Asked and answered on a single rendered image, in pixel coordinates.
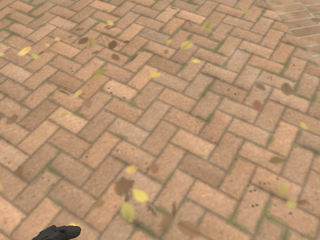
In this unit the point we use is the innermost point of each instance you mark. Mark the robot left hand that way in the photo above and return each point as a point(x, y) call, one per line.
point(59, 233)

